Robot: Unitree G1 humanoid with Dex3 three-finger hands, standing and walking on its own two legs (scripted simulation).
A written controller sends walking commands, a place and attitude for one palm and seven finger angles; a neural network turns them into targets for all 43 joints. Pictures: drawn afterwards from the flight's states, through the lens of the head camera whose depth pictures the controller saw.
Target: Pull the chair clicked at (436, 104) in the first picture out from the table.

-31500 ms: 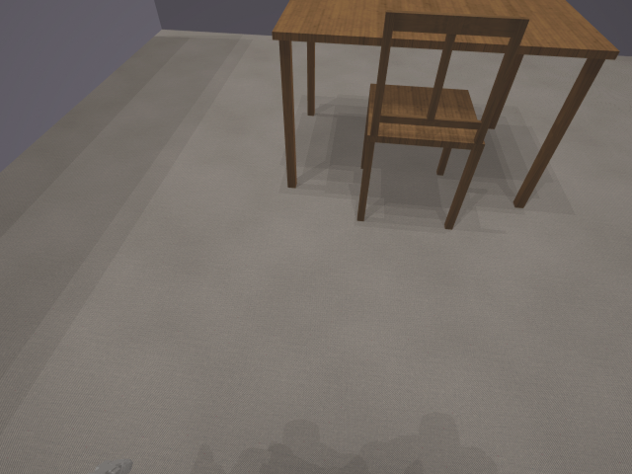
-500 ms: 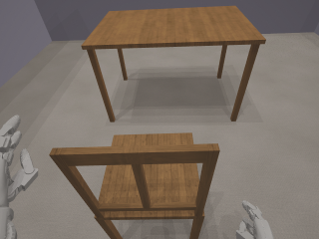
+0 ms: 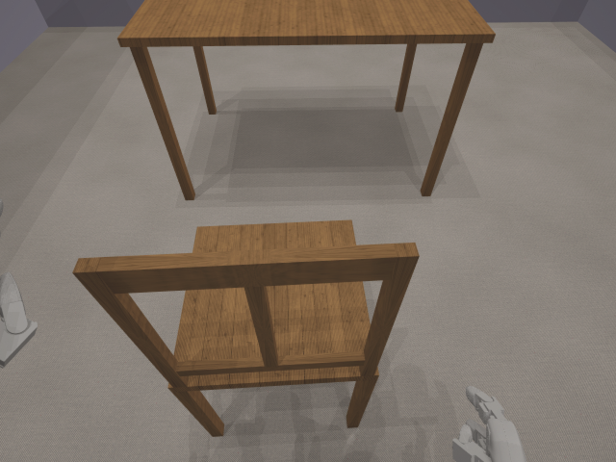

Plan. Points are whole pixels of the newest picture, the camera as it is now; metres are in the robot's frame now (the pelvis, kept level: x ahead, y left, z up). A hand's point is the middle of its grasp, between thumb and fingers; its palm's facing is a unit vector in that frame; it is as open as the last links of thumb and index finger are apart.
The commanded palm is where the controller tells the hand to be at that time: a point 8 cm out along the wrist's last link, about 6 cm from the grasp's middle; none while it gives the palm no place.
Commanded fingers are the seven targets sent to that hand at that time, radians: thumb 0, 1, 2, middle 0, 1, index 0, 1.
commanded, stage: step back with the hand held close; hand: left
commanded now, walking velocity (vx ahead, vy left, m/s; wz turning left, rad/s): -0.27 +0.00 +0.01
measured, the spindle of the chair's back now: (264, 327) +0.33 +0.09 -0.09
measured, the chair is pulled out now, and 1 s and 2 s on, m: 0.79 0.79 0.79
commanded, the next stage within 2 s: stop stepping back and stand still in 1.36 s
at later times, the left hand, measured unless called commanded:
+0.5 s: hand out of the picture +0.15 +0.26 +0.17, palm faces +0.46 -0.73 -0.51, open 7.4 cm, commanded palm +0.09 +0.30 +0.18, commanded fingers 0.00 0.90 0.90 -0.20 -0.30 -0.20 -0.30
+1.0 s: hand out of the picture +0.13 +0.26 +0.17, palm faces +0.46 -0.74 -0.49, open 7.4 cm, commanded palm +0.06 +0.29 +0.18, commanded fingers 0.00 0.90 0.90 -0.20 -0.30 -0.20 -0.30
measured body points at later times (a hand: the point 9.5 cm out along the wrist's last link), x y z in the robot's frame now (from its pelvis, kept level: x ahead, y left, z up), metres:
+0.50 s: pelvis -0.05 -0.01 -0.01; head -0.03 +0.00 +0.44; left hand +0.12 +0.30 +0.20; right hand +0.11 -0.25 -0.09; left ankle -0.03 +0.12 -0.73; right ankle +0.07 -0.14 -0.73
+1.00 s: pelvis -0.07 -0.01 -0.01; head -0.03 +0.01 +0.44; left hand +0.10 +0.29 +0.20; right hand +0.11 -0.24 -0.09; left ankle -0.03 +0.12 -0.73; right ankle -0.02 -0.14 -0.73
